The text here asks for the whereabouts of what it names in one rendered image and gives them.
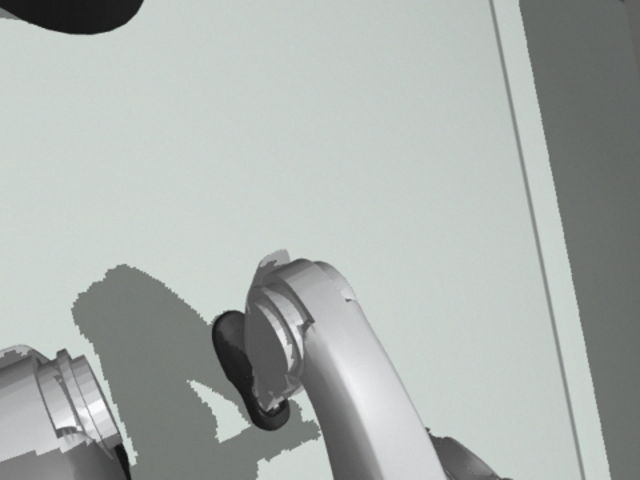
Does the right robot foot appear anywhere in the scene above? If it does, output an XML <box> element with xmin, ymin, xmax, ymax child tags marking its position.
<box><xmin>212</xmin><ymin>310</ymin><xmax>290</xmax><ymax>431</ymax></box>

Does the right robot hand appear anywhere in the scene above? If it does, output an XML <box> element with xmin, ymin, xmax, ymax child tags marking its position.
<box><xmin>425</xmin><ymin>427</ymin><xmax>501</xmax><ymax>480</ymax></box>

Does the left robot foot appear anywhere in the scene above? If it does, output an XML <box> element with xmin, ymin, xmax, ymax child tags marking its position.
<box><xmin>114</xmin><ymin>443</ymin><xmax>131</xmax><ymax>480</ymax></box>

